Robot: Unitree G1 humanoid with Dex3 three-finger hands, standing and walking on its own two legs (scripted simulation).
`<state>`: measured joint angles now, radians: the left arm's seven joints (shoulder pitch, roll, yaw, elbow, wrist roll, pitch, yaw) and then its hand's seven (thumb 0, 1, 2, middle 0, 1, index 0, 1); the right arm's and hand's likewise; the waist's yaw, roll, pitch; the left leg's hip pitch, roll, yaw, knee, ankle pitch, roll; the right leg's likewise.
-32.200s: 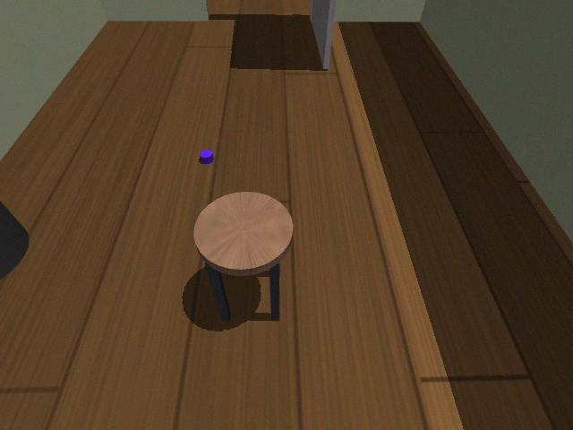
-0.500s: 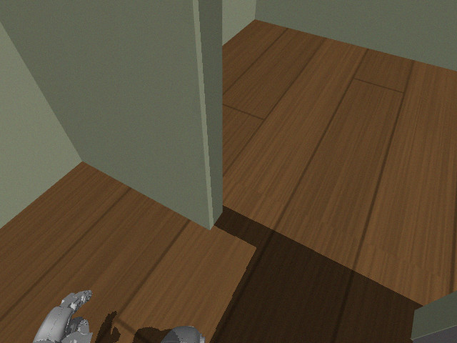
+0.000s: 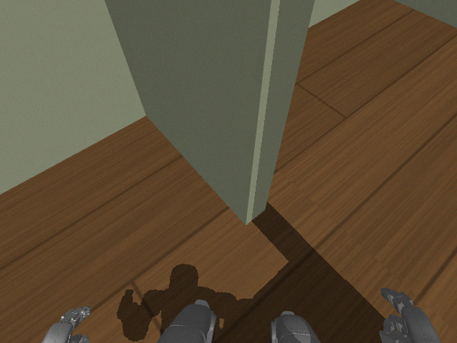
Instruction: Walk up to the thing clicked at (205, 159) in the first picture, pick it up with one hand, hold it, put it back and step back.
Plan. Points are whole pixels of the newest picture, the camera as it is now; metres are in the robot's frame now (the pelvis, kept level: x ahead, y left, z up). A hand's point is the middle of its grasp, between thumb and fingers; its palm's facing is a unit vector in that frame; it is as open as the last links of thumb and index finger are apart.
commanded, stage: walk up
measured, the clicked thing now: out of the picture -0.82 +1.22 -0.71
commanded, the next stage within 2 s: none
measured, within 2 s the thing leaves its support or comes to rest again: neither
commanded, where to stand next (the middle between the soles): +0.03 +0.06 m, yaw +35 degrees
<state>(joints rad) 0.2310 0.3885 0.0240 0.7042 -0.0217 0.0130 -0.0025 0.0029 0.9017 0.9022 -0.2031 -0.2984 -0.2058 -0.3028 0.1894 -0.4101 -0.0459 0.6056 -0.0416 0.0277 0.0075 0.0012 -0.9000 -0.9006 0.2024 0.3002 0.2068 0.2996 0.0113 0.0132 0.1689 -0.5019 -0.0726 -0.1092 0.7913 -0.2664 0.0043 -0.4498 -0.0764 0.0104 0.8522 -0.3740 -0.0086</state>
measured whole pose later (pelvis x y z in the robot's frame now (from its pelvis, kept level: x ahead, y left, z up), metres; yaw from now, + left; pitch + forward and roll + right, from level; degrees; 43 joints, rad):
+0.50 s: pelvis -0.04 +0.01 +0.00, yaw +22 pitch -1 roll +1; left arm 0.23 0.52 0.08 0.82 0.00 0.02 0.03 0.00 0.90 0.90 -0.20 -0.30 -0.20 -0.30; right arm 0.27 -0.43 -0.08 0.78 -0.03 0.04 0.04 0.00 -0.90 -0.90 0.20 0.30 0.20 0.30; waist -0.01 -0.05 0.11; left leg -0.40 -0.03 -0.08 0.81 -0.39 0.00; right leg -0.50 -0.15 -0.05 1.09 -0.56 0.00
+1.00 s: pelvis -0.06 +0.04 +0.01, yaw +42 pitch -2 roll +2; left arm 0.16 0.45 0.08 0.78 0.03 0.06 -0.05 0.00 0.90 0.90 -0.20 -0.30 -0.21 -0.30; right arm 0.28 -0.39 -0.06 0.83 -0.02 -0.01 0.01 0.00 -0.90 -0.90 0.20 0.30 0.21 0.30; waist 0.03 -0.11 0.13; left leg -0.39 -0.07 -0.04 0.75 -0.32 0.02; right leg -0.38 -0.16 -0.06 0.98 -0.54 0.01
